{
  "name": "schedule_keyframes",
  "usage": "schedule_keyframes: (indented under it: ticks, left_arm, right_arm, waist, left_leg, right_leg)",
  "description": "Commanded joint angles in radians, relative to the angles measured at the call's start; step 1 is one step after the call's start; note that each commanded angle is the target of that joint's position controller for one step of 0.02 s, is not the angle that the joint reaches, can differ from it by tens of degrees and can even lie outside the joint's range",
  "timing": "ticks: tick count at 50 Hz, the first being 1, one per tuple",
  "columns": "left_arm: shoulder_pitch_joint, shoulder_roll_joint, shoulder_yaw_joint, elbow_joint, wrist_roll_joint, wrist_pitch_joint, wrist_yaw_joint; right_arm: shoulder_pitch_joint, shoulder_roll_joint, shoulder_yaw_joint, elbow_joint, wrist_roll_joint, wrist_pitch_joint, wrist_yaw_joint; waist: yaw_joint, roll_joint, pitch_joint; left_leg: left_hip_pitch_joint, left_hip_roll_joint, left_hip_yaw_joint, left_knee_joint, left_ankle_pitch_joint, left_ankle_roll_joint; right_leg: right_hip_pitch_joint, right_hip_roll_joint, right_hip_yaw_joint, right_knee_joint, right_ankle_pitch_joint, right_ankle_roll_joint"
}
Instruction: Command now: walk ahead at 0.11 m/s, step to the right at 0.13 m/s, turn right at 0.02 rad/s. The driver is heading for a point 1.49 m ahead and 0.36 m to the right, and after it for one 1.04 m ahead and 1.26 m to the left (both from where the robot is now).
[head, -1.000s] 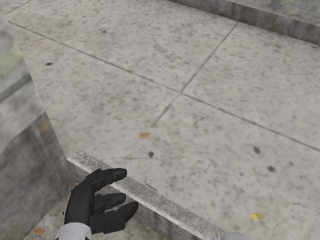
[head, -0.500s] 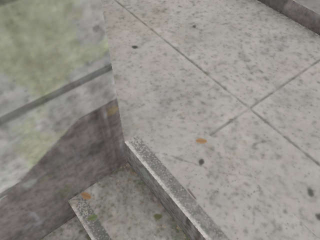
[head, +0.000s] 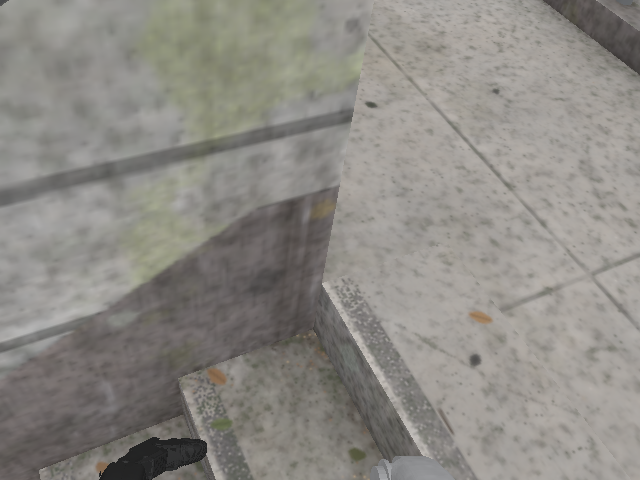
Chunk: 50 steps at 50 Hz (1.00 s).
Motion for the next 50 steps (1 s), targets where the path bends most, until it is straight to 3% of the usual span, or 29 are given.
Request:
schedule_keyframes:
  ticks: [1,6,12,14,15,18,19,20,21,23,26,28,31,32,34,35,36,38,39,40,41,42,43,44,45,46,47,48,50]
  left_arm:
    - [-0.101,0.036,0.009,-0.076,-0.012,0.0,-0.018]
    - [-0.134,0.043,0.012,-0.088,-0.014,-0.014,-0.027]
    - [-0.16,0.06,0.019,-0.153,-0.028,-0.003,-0.022]
    - [-0.056,0.115,0.023,-0.136,-0.042,-0.023,-0.019]
    - [-0.064,0.101,0.019,-0.128,-0.067,-0.024,-0.024]
    - [0.086,0.078,0.03,-0.075,-0.076,-0.053,-0.001]
    - [0.148,0.113,0.033,-0.078,-0.076,-0.079,-0.005]
    - [0.28,0.318,0.086,-0.087,-0.021,-0.088,0.009]
    - [0.406,0.381,0.118,-0.007,-0.04,-0.061,0.039]
    - [0.165,0.296,0.091,-0.037,-0.072,-0.066,0.025]
    - [0.022,0.136,0.041,-0.011,-0.029,-0.13,-0.015]
    - [0.082,0.168,0.058,0.042,-0.007,-0.15,-0.012]
    - [0.202,0.173,0.052,0.061,-0.019,-0.163,0.001]
    - [0.201,0.157,0.049,0.051,-0.046,-0.143,0.014]
    - [0.264,0.185,0.06,0.034,-0.052,-0.128,0.047]
    - [0.288,0.244,0.084,0.042,-0.04,-0.124,0.042]
    - [0.207,0.262,0.092,-0.011,-0.036,-0.153,0.028]
    - [0.154,0.236,0.085,0.004,-0.012,-0.195,0.004]
    - [0.151,0.231,0.092,0.014,-0.009,-0.187,0.027]
    - [0.2,0.23,0.088,0.018,-0.025,-0.196,0.022]
    - [0.232,0.232,0.086,0.018,-0.058,-0.215,-0.005]
    - [0.367,0.142,0.067,0.015,-0.101,-0.203,-0.026]
    - [0.409,0.109,0.045,0.086,-0.098,-0.171,-0.03]
    - [0.391,0.08,0.038,0.106,-0.084,-0.147,-0.033]
    - [0.368,0.138,0.056,0.078,-0.032,-0.156,-0.055]
    - [0.266,0.136,0.055,0.047,-0.013,-0.173,-0.068]
    - [0.148,0.093,0.037,-0.019,-0.014,-0.183,-0.079]
    - [0.048,0.122,0.042,-0.019,-0.047,-0.183,-0.034]
    - [0.07,0.077,0.026,-0.051,-0.035,-0.185,-0.012]
  right_arm:
    - [0.089,-0.145,-0.045,-0.04,-0.009,-0.013,-0.016]
    - [0.11,-0.118,-0.05,-0.044,-0.009,-0.029,-0.021]
    - [0.175,-0.196,-0.079,0.001,-0.025,-0.068,-0.038]
    - [0.012,-0.098,-0.042,-0.053,-0.008,-0.017,0.011]
    - [-0.008,-0.152,-0.05,-0.07,0.003,-0.014,0.015]
    - [0.053,-0.224,-0.074,-0.001,0.01,-0.014,0.038]
    - [0.078,-0.226,-0.076,-0.006,-0.006,-0.019,0.036]
    - [-0.054,-0.196,-0.076,-0.145,0.007,-0.021,0.055]
    - [-0.137,-0.196,-0.096,-0.167,-0.067,-0.017,0.085]
    - [-0.1,-0.122,-0.069,-0.128,-0.105,-0.006,0.087]
    - [0.006,-0.074,-0.04,-0.072,-0.057,0.007,0.059]
    - [-0.006,-0.044,-0.036,-0.06,-0.044,0.003,0.044]
    - [-0.099,-0.078,-0.044,-0.073,-0.052,0.026,0.058]
    - [-0.116,-0.056,-0.027,-0.096,-0.037,0.033,0.069]
    - [-0.252,-0.045,-0.009,-0.159,-0.007,0.041,0.082]
    - [-0.242,-0.061,-0.02,-0.144,0.001,0.041,0.107]
    - [-0.27,-0.11,-0.046,-0.153,0.014,0.022,0.108]
    - [-0.071,-0.124,-0.068,-0.101,0.017,0.006,0.063]
    - [-0.077,-0.072,-0.051,-0.093,-0.016,0.021,0.052]
    - [-0.005,-0.049,-0.037,-0.059,-0.031,0.002,0.042]
    - [0.041,-0.094,-0.043,-0.057,-0.053,-0.023,0.046]
    - [0.06,-0.172,-0.063,-0.048,-0.052,-0.045,0.049]
    - [0.09,-0.042,-0.021,-0.009,-0.017,-0.051,0.06]
    - [0.078,0.002,-0.002,-0.003,-0.019,-0.062,0.062]
    - [0.161,-0.168,-0.082,0.024,-0.022,-0.042,0.061]
    - [0.128,-0.187,-0.097,0.024,-0.02,-0.02,0.057]
    - [0.095,-0.132,-0.079,0.026,-0.024,-0.013,0.054]
    - [-0.041,-0.131,-0.076,-0.048,-0.001,0.005,0.039]
    - [-0.002,-0.111,-0.069,-0.015,-0.02,0.019,0.004]
  waist:
    - [-0.029,0.125,0.011]
    - [-0.038,0.153,-0.001]
    - [-0.026,0.165,-0.036]
    - [0.031,0.244,-0.076]
    - [0.021,0.293,-0.047]
    - [0.086,0.279,-0.205]
    - [0.127,0.297,-0.203]
    - [0.205,-0.119,-0.152]
    - [0.2,-0.174,-0.135]
    - [0.046,-0.102,0.03]
    - [-0.082,-0.106,0.065]
    - [-0.068,-0.123,0.039]
    - [0.006,-0.066,0.007]
    - [-0.004,-0.063,0.009]
    - [0.067,-0.083,0.005]
    - [0.063,-0.15,-0.108]
    - [0.06,-0.232,-0.045]
    - [-0.035,-0.171,-0.1]
    - [-0.031,0.017,0.066]
    - [-0.034,0.051,-0.022]
    - [-0.024,0.069,-0.144]
    - [0.06,0.353,-0.305]
    - [0.035,0.298,-0.376]
    - [0.046,0.168,-0.32]
    - [-0.007,0.167,-0.297]
    - [-0.014,0.186,-0.151]
    - [-0.011,0.221,-0.029]
    - [-0.048,0.164,0.074]
    - [0.001,0.092,-0.041]
  left_leg:
    - [0.216,0.319,-0.299,-0.217,-0.036,0.162]
    - [0.289,0.325,-0.197,-0.209,0.027,0.187]
    - [0.414,0.408,-0.098,-0.229,0.499,0.185]
    - [0.1,0.221,0.204,-0.387,0.193,0.15]
    - [-0.068,0.227,0.225,-0.466,0.2,0.157]
    - [0.127,0.237,0.272,-0.106,0.947,0.165]
    - [0.076,0.258,0.252,0.117,1.032,0.119]
    - [-0.425,0.14,0.2,0.479,0.188,0.012]
    - [-0.583,0.045,-0.043,0.749,-0.036,0.012]
    - [-0.639,0.072,-0.047,1.132,-0.034,-0.042]
    - [-0.482,0.068,0.035,1.19,0.013,-0.105]
    - [-0.506,0.026,0.104,1.252,0.015,-0.085]
    - [-0.572,0.027,0.133,1.136,-0.01,-0.099]
    - [-0.567,0.042,0.131,0.956,-0.095,-0.111]
    - [-0.558,0.035,0.176,0.628,-0.267,-0.147]
    - [-0.327,0.018,0.212,0.462,-0.409,-0.142]
    - [-0.233,0.052,0.149,0.383,-0.225,-0.125]
    - [-0.089,0.119,0.125,0.253,-0.059,-0.055]
    - [-0.187,0.082,0.164,0.005,0.088,-0.014]
    - [-0.054,0.076,0.174,-0.175,0.223,0.022]
    - [0.104,0.11,0.136,-0.164,0.326,0.034]
    - [0.344,0.315,-0.122,-0.001,1.051,0.133]
    - [0.336,0.399,-0.208,-0.03,1.322,0.187]
    - [0.284,0.395,-0.199,-0.042,1.208,0.166]
    - [0.337,0.341,-0.351,-0.146,-0.208,0.106]
    - [0.195,0.294,-0.402,-0.25,-0.652,0.079]
    - [0.084,0.28,-0.397,-0.282,-0.59,0.09]
    - [0.007,0.218,-0.191,-0.235,-0.013,0.182]
    - [0.074,0.194,-0.128,-0.083,0.65,0.224]
  right_leg:
    - [-0.215,-0.021,0.018,0.037,-0.03,-0.005]
    - [-0.262,0.003,0.096,0.061,-0.075,-0.008]
    - [-0.285,-0.02,0.094,0.058,-0.142,0.001]
    - [0.261,-0.049,-0.035,-0.579,-0.227,-0.022]
    - [0.502,-0.024,-0.11,-0.666,-0.238,-0.046]
    - [0.727,0.098,-0.119,-0.916,-0.358,-0.113]
    - [0.764,0.094,0.112,-1.144,-0.281,-0.128]
    - [0.919,-0.264,0.949,-1.61,-0.417,-0.218]
    - [0.873,-0.263,1.41,-1.939,-0.397,-0.232]
    - [0.633,-0.296,1.177,-1.861,-0.351,-0.276]
    - [0.356,-0.128,0.504,-1.681,-0.064,-0.176]
    - [0.421,-0.045,0.273,-1.532,0.044,-0.185]
    - [0.58,-0.066,0.296,-1.551,0.055,-0.186]
    - [0.609,-0.058,0.309,-1.565,0.167,-0.206]
    - [0.719,-0.09,0.4,-1.661,0.209,-0.224]
    - [0.67,-0.042,0.341,-1.79,-0.165,-0.247]
    - [0.615,-0.082,0.434,-1.851,-0.153,-0.233]
    - [0.717,-0.199,0.528,-1.85,-0.034,-0.238]
    - [0.832,-0.237,0.48,-1.699,0.68,-0.15]
    - [0.916,-0.19,0.394,-1.549,1.033,-0.099]
    - [0.9,-0.11,0.327,-1.374,0.861,-0.064]
    - [0.717,0.035,0.207,-1.15,0.349,-0.001]
    - [0.734,0.061,0.158,-1.076,-0.159,0.024]
    - [0.727,0.028,0.166,-1.038,-0.16,0.034]
    - [0.508,0.044,0.126,-0.817,-0.037,-0.038]
    - [0.391,0.03,0.113,-0.637,0.027,-0.074]
    - [0.306,0.021,0.09,-0.532,0.109,-0.082]
    - [0.297,0.015,0.042,-0.466,0.029,-0.058]
    - [0.269,0.018,0.028,-0.394,-0.02,-0.011]
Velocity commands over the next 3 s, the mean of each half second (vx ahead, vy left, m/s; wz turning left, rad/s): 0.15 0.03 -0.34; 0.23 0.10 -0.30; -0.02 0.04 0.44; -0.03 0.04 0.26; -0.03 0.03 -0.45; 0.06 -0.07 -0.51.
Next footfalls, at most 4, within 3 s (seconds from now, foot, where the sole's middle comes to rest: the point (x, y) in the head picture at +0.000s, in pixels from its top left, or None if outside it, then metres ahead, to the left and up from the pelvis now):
0.38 right None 0.10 -0.19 -0.62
0.82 left None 0.36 -0.06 -0.62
1.50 right None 0.15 -0.29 -0.47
1.92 left None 0.21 -0.04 -0.62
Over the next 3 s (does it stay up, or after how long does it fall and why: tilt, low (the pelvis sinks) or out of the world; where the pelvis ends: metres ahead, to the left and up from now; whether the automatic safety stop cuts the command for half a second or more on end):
stays up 0.08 0.05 0.01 its command is cut before an obstacle from the start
